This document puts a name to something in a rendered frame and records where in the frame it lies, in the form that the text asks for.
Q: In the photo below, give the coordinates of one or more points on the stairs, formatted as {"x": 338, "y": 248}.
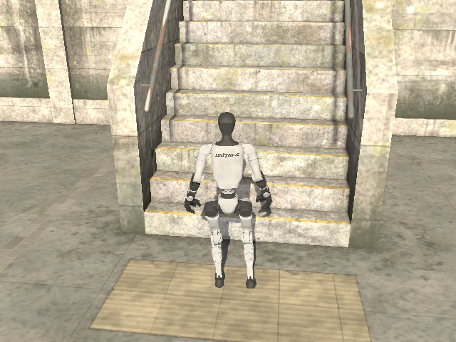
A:
{"x": 278, "y": 67}

